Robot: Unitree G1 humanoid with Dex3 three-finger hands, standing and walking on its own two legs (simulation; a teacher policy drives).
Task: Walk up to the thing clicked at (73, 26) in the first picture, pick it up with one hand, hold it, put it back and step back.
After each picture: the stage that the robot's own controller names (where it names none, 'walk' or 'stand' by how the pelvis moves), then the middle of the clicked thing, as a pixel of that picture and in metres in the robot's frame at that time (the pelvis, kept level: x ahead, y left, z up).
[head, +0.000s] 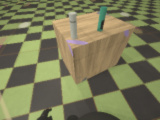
stand; (73, 26) +0.82 +0.24 +0.13
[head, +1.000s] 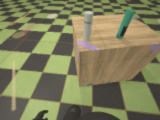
walk; (87, 27) +0.75 +0.14 +0.14
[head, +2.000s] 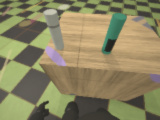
stand; (55, 32) +0.52 +0.27 +0.18
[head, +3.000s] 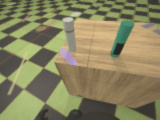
walk; (70, 36) +0.57 +0.21 +0.16
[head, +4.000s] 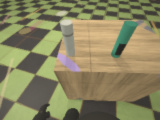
stand; (68, 40) +0.51 +0.19 +0.16
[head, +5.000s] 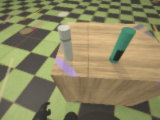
stand; (66, 44) +0.48 +0.20 +0.14
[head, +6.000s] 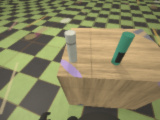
stand; (71, 48) +0.50 +0.18 +0.12
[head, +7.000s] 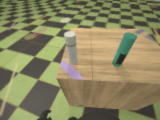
stand; (71, 49) +0.48 +0.18 +0.12
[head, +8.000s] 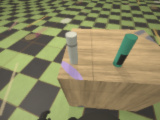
stand; (72, 50) +0.48 +0.17 +0.12
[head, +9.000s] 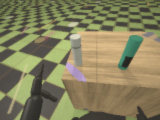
rise first; (76, 51) +0.47 +0.17 +0.13
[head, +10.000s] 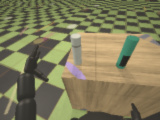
go down; (76, 50) +0.50 +0.15 +0.13
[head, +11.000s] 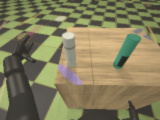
go down; (70, 52) +0.45 +0.16 +0.13
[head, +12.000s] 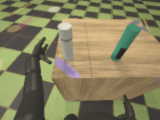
close in; (67, 44) +0.48 +0.16 +0.14
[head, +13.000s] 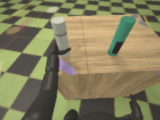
close; (62, 40) +0.49 +0.18 +0.17
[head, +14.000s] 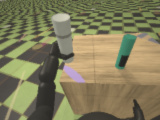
lift; (65, 43) +0.35 +0.15 +0.31
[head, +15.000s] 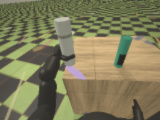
lift; (66, 45) +0.34 +0.16 +0.31
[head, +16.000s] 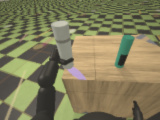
hold; (64, 48) +0.33 +0.17 +0.29
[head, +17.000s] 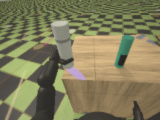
hold; (64, 48) +0.33 +0.16 +0.29
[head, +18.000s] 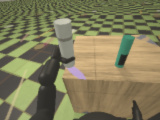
crouch; (66, 47) +0.33 +0.16 +0.30
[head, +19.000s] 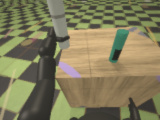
crouch; (60, 27) +0.47 +0.18 +0.32
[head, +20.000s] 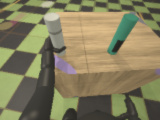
lower; (57, 38) +0.49 +0.19 +0.17
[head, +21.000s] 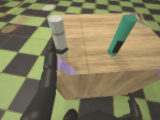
lower; (59, 39) +0.49 +0.18 +0.17
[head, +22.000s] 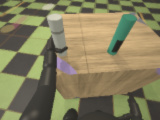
lower; (59, 38) +0.50 +0.18 +0.17
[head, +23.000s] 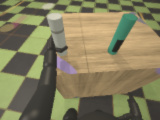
lower; (59, 38) +0.50 +0.18 +0.17
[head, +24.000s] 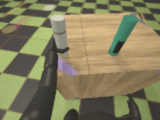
loosen; (61, 39) +0.50 +0.18 +0.17
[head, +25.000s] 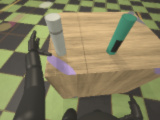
withdraw; (57, 38) +0.49 +0.19 +0.17
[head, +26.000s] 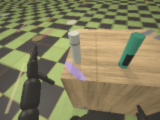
sink last; (75, 49) +0.48 +0.17 +0.14
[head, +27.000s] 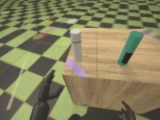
stand; (76, 46) +0.51 +0.17 +0.13
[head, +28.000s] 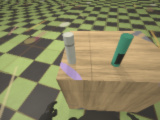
stand; (70, 49) +0.49 +0.18 +0.13
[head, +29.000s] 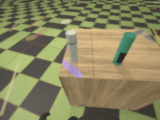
stand; (72, 47) +0.51 +0.18 +0.13
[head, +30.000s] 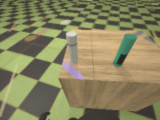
stand; (72, 49) +0.50 +0.17 +0.12
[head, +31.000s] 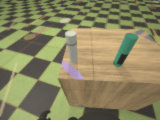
stand; (72, 49) +0.49 +0.17 +0.12
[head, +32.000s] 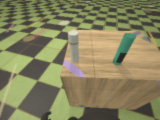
stand; (74, 48) +0.51 +0.18 +0.12
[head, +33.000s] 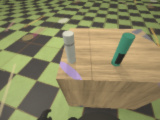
stand; (70, 49) +0.49 +0.19 +0.12
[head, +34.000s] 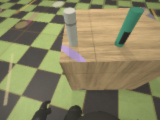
walk; (71, 30) +0.57 +0.18 +0.15
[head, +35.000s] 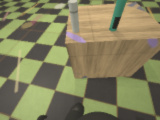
walk; (74, 18) +0.79 +0.22 +0.14
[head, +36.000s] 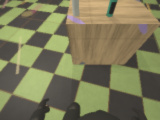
walk; (75, 1) +1.00 +0.25 +0.15
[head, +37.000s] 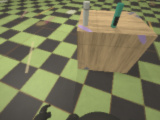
stand; (86, 14) +1.10 +0.16 +0.13
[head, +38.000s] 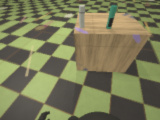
stand; (81, 17) +1.12 +0.19 +0.13
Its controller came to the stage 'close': yes
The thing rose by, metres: 0.21
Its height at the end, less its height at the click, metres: +0.00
